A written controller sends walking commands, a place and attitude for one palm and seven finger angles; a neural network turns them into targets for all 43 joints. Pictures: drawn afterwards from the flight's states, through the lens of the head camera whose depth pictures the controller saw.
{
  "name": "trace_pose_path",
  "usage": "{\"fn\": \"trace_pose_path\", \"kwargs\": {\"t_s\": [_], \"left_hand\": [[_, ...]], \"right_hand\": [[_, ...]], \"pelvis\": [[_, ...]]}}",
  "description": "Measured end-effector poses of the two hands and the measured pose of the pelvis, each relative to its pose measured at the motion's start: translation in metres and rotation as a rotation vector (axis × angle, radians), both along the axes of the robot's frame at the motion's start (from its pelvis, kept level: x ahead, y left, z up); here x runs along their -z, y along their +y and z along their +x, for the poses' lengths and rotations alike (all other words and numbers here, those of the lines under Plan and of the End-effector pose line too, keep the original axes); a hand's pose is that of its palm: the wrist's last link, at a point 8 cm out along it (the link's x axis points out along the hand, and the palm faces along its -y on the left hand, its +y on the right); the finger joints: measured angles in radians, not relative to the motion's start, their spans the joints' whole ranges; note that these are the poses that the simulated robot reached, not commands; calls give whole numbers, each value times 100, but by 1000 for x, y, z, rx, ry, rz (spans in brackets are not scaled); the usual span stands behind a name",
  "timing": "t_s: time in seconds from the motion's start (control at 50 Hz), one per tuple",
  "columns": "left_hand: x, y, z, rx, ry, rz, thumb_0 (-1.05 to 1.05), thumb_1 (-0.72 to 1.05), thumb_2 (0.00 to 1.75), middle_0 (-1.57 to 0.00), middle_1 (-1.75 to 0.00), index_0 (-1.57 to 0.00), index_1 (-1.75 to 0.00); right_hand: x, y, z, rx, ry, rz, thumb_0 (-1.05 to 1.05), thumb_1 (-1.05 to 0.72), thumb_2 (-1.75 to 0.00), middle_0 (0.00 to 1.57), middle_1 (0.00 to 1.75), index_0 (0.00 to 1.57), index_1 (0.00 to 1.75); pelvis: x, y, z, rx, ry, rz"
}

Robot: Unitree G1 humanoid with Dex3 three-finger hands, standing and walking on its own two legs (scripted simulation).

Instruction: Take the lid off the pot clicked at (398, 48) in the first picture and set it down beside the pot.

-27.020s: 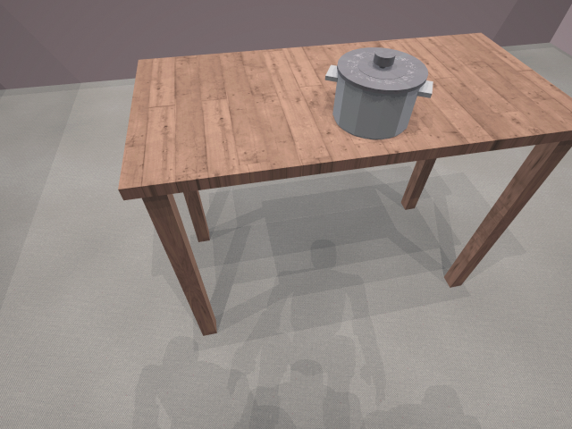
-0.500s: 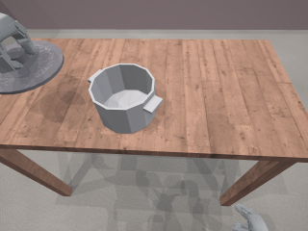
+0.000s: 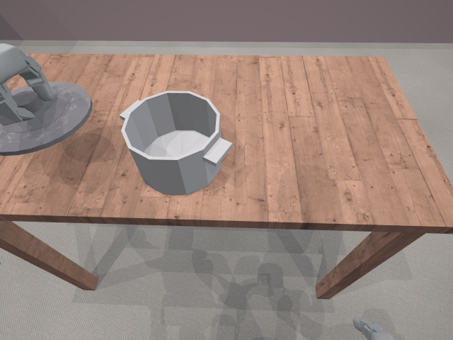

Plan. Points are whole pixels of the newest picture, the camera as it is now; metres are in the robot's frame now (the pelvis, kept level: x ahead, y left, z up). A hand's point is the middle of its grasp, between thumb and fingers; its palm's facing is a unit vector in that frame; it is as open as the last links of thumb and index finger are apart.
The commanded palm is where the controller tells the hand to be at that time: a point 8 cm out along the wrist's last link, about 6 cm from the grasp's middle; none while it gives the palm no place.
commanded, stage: lower the lid onto the table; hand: left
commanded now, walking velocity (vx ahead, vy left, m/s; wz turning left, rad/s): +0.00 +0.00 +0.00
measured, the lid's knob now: (26, 102) +0.45 +0.34 +0.17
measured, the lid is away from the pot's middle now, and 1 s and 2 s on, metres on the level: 0.23 0.24 0.23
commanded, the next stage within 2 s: open the fingers wide in 1.94 s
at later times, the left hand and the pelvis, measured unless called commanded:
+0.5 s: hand (21, 123) +0.42 +0.35 +0.16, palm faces -0.36 -0.17 -0.92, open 7.1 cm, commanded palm +0.42 +0.35 +0.24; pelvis +0.00 +0.01 +0.00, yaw +0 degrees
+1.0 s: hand (34, 135) +0.42 +0.35 +0.12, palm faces -0.42 -0.17 -0.89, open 7.1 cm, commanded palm +0.43 +0.35 +0.20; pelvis +0.00 +0.02 +0.00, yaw +0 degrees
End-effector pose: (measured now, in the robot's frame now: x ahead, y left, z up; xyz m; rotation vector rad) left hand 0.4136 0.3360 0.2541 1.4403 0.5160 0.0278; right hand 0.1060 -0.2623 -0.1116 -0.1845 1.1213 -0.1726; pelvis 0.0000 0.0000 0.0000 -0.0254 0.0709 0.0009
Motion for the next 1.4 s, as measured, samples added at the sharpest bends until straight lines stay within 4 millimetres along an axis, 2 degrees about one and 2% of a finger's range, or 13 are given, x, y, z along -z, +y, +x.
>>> {"fn": "trace_pose_path", "kwargs": {"t_s": [0.34,0.58,1.04,1.4], "left_hand": [[29,13,4,-6,62,-31,-4,26,84,-82,-87,-72,-82],[45,13,5,33,83,-33,-4,26,84,-82,-87,-72,-82],[77,14,11,76,143,-43,-4,27,84,-82,-87,-72,-82],[99,9,16,102,184,-65,-4,27,84,-81,-87,-72,-82]], "right_hand": [[-1,3,3,8,6,-2,1,-90,-90,20,30,20,30],[0,8,2,-3,13,-14,1,-90,-90,20,30,20,30],[2,11,-20,27,60,-28,1,-90,-90,20,30,20,30],[3,10,-28,46,63,-42,1,-90,-90,20,30,20,30]], "pelvis": [[1,3,3,2,17,-6],[2,9,3,-5,24,-9],[5,16,2,-2,43,-15],[7,16,1,6,56,-17]]}}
